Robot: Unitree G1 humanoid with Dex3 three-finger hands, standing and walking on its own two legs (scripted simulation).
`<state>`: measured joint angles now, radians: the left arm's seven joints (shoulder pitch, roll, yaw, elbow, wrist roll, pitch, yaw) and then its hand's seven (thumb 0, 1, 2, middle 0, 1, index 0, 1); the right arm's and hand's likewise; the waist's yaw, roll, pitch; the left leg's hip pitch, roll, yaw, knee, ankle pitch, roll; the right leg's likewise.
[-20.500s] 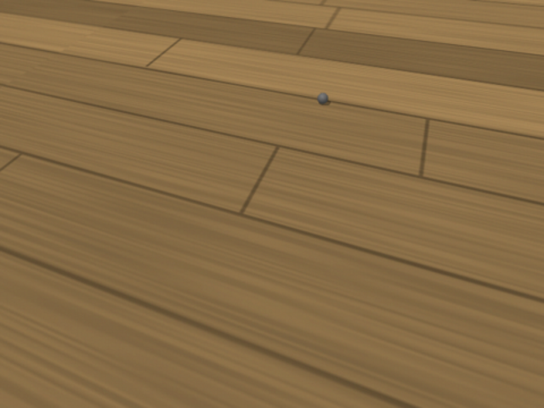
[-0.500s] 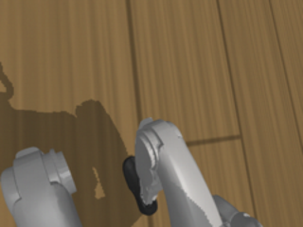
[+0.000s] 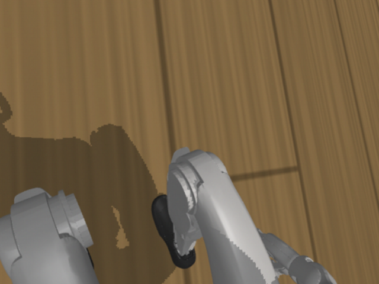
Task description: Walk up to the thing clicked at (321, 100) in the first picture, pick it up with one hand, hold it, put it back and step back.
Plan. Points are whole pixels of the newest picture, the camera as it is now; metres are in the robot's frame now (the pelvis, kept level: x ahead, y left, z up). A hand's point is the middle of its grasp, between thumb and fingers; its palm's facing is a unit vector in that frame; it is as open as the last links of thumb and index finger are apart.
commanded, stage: close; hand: left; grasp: from above
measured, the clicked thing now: out of the picture +0.40 +0.37 -0.26
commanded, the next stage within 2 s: settle in 0.98 s
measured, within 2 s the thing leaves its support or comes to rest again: leaves its support in 1.34 s
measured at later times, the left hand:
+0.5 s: hand out of the picture +0.38 +0.35 -0.25, palm faces -0.39 -0.15 -0.91, open 9.3 cm
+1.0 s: hand out of the picture +0.39 +0.36 -0.25, palm faces -0.43 -0.21 -0.88, open 7.6 cm
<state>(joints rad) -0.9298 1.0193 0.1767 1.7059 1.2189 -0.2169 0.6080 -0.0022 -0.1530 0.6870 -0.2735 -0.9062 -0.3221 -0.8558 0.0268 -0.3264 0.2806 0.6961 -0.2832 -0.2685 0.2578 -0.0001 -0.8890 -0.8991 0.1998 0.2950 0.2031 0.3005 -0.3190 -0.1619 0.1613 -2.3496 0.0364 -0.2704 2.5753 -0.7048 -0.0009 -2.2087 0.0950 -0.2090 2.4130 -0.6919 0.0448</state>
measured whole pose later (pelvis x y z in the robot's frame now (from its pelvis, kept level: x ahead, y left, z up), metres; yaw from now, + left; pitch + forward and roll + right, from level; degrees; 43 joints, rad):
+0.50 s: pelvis -0.01 +0.00 +0.00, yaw -1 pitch +24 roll -14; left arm -0.89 0.97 0.12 1.69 1.29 -0.28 0.72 0.00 0.17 0.54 -0.51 -0.77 -0.57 -0.70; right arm 0.02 -0.33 0.29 0.72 -0.30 -0.24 0.25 0.00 -0.88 -0.89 0.20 0.29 0.20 0.30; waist -0.30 -0.17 0.14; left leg -2.34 0.04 -0.28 2.58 -0.69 0.01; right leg -2.20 0.11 -0.21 2.40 -0.67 0.05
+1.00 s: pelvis +0.00 +0.00 +0.00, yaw +0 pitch +24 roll -14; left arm -0.88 1.02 0.19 1.68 1.23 -0.30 0.61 -0.06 0.27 0.34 -0.58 -0.60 -0.87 -0.57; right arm 0.03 -0.33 0.30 0.70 -0.30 -0.23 0.25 0.00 -0.88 -0.90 0.20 0.29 0.20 0.30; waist -0.31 -0.16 0.18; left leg -2.33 0.04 -0.28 2.58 -0.70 -0.01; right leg -2.20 0.10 -0.22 2.41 -0.68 0.04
